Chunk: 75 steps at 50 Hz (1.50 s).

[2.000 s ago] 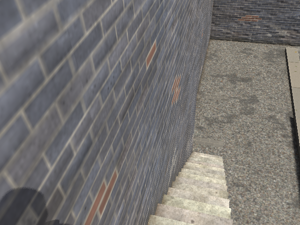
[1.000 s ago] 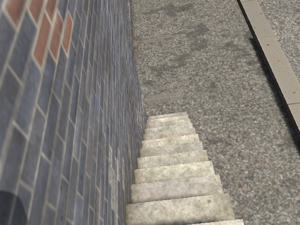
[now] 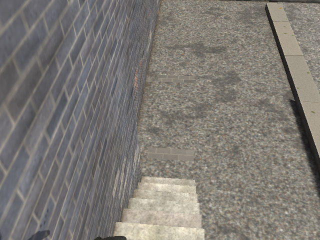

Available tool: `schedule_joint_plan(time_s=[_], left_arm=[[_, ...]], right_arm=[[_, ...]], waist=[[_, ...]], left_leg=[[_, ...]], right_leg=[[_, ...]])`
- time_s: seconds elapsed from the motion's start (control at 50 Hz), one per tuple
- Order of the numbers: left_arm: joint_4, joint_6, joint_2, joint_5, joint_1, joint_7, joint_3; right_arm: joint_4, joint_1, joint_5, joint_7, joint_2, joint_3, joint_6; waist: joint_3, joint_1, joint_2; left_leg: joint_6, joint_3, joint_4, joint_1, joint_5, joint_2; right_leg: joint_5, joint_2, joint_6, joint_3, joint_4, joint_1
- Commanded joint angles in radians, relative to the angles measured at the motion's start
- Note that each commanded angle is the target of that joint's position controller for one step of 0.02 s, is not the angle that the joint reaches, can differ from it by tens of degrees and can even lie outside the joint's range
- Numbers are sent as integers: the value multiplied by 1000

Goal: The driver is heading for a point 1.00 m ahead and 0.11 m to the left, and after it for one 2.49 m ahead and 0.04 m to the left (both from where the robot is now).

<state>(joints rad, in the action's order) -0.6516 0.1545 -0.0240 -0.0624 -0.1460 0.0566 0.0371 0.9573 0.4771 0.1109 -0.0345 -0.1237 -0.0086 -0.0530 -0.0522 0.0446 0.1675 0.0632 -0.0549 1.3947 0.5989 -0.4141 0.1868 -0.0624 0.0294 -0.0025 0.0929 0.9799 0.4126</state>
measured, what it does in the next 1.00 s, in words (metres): goes down: left foot 0.41 m lower, then right foot 0.21 m lower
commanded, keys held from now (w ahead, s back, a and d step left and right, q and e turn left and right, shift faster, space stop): q+shift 0.12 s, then w+q+shift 0.28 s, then w+e+shift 0.46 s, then w+q+shift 0.14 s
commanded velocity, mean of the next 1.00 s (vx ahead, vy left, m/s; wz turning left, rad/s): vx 0.58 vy -0.17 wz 0.29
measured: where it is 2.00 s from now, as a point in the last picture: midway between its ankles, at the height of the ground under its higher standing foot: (158, 186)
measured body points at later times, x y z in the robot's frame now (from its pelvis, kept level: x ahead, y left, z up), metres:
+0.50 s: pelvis +0.41 +0.02 -0.53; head +0.44 +0.07 -0.09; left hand +0.49 +0.29 -0.68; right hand +0.47 -0.20 -0.66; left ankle +0.30 +0.14 -1.07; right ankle +0.38 -0.26 -1.14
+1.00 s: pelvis +0.94 -0.03 -0.84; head +0.95 -0.03 -0.39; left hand +0.92 +0.27 -0.95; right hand +1.16 -0.29 -0.93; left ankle +0.84 +0.06 -1.52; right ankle +1.01 -0.11 -1.59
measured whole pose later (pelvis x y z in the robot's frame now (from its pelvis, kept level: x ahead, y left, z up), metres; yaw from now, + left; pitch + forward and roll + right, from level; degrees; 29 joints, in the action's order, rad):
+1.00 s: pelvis +0.94 -0.03 -0.84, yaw +13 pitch -1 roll +8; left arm -0.83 0.13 -0.37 -0.05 -0.31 -0.11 -0.07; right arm 0.89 0.13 0.02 0.12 -0.31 -0.08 -0.14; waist 0.05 0.07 -0.14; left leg -0.06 0.12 0.81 0.24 -0.25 0.12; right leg -0.26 -0.07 -0.05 -0.13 0.48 0.31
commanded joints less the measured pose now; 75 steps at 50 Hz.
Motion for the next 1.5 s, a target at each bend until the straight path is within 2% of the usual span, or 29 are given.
schedule_joint_plan(time_s=[0.02, 0.08, 0.16, 0.2, 0.24, 0.28, 0.32, 0.34, 0.36, 0.5, 0.56, 0.58, 0.62, 0.66, 0.7, 0.78, 0.84, 0.94, 0.98, 1.02, 1.08, 1.16, 1.2, 1.26, 1.34, 1.38, 1.42, 1.46, 1.5], left_arm=[[153, 67, -108, 102, 191, 60, -49], [177, 45, -111, -65, 391, 16, -17], [126, 76, -220, 36, -37, 31, -45], [31, -4, -277, 28, -309, -3, -36], [36, -63, -338, -15, -266, -104, -46], [157, -70, -285, -6, -82, -120, -42], [30, -30, -285, -55, -421, -171, 15], [-11, -15, -412, -45, -200, -107, -26], [-4, -85, -513, 52, 18, -111, -130], [-119, -104, -307, -28, 347, -157, -107], [-94, -95, -221, 88, 267, -156, -65], [-136, -107, -159, 203, 60, -166, -53], [-318, -126, -189, 215, -468, -164, -88], [-328, -108, -468, 6, -503, -101, -203], [-254, -72, -352, -63, -315, -89, -163], [-139, -38, -224, 1, 102, -45, -136], [-143, -74, -304, 38, 179, -56, -146], [-125, 2, -267, -47, -112, -167, -80], [-196, -1, -181, 43, -495, -203, -36], [-248, -75, -323, 36, -544, -189, -81], [-81, -38, -305, 8, -352, -212, -26], [-199, -15, -443, 35, -410, -216, -86], [-183, -18, -528, 56, -22, -168, -128], [-274, -21, -234, 7, -236, -119, -43], [-310, -58, -353, 2, -14, -102, -89], [-348, -95, -344, 46, 70, -86, -96], [-246, -150, -166, -15, -264, -70, -60], [-262, -199, -277, -80, -35, -62, -70], [-180, -212, -214, -73, -3, -91, -37]], right_arm=[[-48, 48, 115, -13, -66, -19, -25], [106, 396, 85, -26, 59, 20, -97], [-143, 21, 32, 8, -223, -27, -93], [-152, -195, -6, -19, -70, 60, -84], [-157, -129, -114, 6, -222, 23, -100], [-173, 180, -95, 64, -391, -29, -27], [-243, 7, -239, 43, -393, -14, -10], [-215, 178, -156, 43, -296, 30, -24], [-119, 211, -99, 126, -277, -34, 20], [165, 396, -57, 245, -328, -122, -72], [124, 115, -44, 283, -150, -94, -90], [48, -93, -15, 304, -166, -99, -65], [85, -231, -22, 232, -213, -93, -39], [-39, -286, -67, 194, -200, -78, -55], [-94, -490, -17, 153, -289, -93, -47], [53, 26, -107, 132, -316, -130, -14], [113, 208, -128, 100, -168, -95, 32], [-63, -183, -19, 119, -312, -73, -69], [-94, -412, -125, 189, -308, -120, -119], [-115, -482, -174, 200, -184, -88, -131], [-272, -628, -88, 246, -192, -66, -150], [-361, -283, -125, 220, -103, -67, -10], [-341, -316, -62, 176, -159, -47, 23], [-254, -551, -99, 101, -368, -108, -18], [-21, 133, -139, 59, -298, -108, 3], [128, 564, -92, 78, -352, -133, 39], [29, 215, -111, 86, -325, -61, -20], [33, 169, -129, 108, -171, -32, -115], [1, -43, -145, 186, -269, -45, -175]], waist=[[135, -49, -140], [144, -265, -60], [72, -17, -16], [136, 148, -81], [-33, 57, -42], [-254, -147, 125], [-260, -113, 232], [-272, -277, -172], [-224, -260, 5], [102, -415, 52], [52, -251, 80], [14, -58, -108], [-180, 288, -344], [-234, 243, -572], [77, 238, -418], [44, -199, -2], [-3, -342, -95], [152, -48, -265], [138, 163, 48], [-50, 192, -168], [217, 177, -174], [123, -9, -1031], [178, -81, -884], [395, 131, -338], [92, -247, -271], [75, -504, 94], [240, -35, 315], [218, -75, -181], [244, 19, -106]], left_leg=[[-42, -157, -386, 148, 320, -284], [5, -81, -324, -864, 955, -270], [-33, 3, -815, -171, 416, -262], [11, 80, -1244, -93, 762, -254], [-22, 56, -1034, -495, 780, -187], [-239, -205, -897, -739, -22, -192], [-441, -829, -324, -549, -448, -369], [-352, -670, -363, -337, -354, -262], [-372, -614, -658, -358, -166, -174], [-237, -543, -34, -527, -16, -29], [-264, -649, 87, 65, -64, -83], [-216, -420, 56, 411, -166, -50], [-190, -37, 800, 844, -197, -68], [-84, 86, 635, 795, -2, -130], [-57, 127, 201, 622, 130, -198], [-65, 90, -748, -410, 688, -197], [-133, -33, -919, -980, 1003, -290], [-142, 83, -1015, -586, 486, -197], [-201, 114, -422, -258, 43, -192], [-215, 25, -69, 388, -174, -80], [-59, 156, 370, 546, -282, 22], [-78, 67, 285, 607, 67, -177], [-97, -94, -104, 324, 516, -414], [-137, -21, -425, 563, 718, -342], [-137, 132, -547, -567, 1075, -339], [-223, 84, -674, -911, 727, -304], [-103, -326, -758, -595, 689, -508], [-50, -268, -770, -417, 507, -431], [-185, -326, -615, -133, 576, -522]], right_leg=[[498, -147, -75, -237, -349, 7], [768, -74, 56, 74, -20, 877], [554, -118, 41, -48, 149, 0], [493, -97, 57, -64, -182, -245], [370, -91, 29, -80, -255, -38], [340, 7, 90, -212, -47, 253], [-78, -91, 188, -378, -103, 705], [-75, -86, 155, -341, 13, 495], [324, 52, 144, -249, -52, 229], [479, 96, 103, -282, 393, 849], [562, 36, 133, -409, 36, 302], [459, -55, 86, -345, -524, -277], [-22, -93, 78, -196, -283, -1062], [295, -251, 167, -665, -502, -805], [292, -124, 59, -583, -570, -472], [217, 94, 11, -307, -211, 102], [682, 109, -11, -276, 247, 465], [349, 115, -4, -80, -244, 89], [-812, -259, -76, -212, -983, -223], [-928, -205, -76, -100, -416, -818], [-458, -235, 89, -356, -739, -390], [-419, -276, 26, -298, -282, -291], [508, -488, -163, -639, -607, 84], [274, -263, -175, -470, -253, -110], [469, -138, -175, -239, 262, 237], [655, 104, -37, -35, 1062, 397], [626, 100, -59, -239, 1075, 535], [260, 2, -60, -285, 769, 491], [52, -64, -17, -216, 335, 396]])
Keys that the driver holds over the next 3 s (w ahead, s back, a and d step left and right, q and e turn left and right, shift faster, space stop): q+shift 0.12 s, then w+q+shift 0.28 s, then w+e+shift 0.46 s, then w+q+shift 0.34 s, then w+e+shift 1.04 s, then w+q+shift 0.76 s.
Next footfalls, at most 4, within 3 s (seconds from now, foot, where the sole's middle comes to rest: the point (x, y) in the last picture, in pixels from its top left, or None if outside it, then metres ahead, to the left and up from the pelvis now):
0.26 left None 0.33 0.14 -1.12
0.60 right None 0.60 -0.13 -1.33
0.94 left None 0.86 0.07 -1.57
1.14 right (187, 222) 1.20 -0.13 -1.97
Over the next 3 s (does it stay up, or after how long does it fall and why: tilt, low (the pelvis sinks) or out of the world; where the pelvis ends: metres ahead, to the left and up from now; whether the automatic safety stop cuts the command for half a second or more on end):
stays up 3.26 -0.10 -2.31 its command is cut before an obstacle after 0.4 s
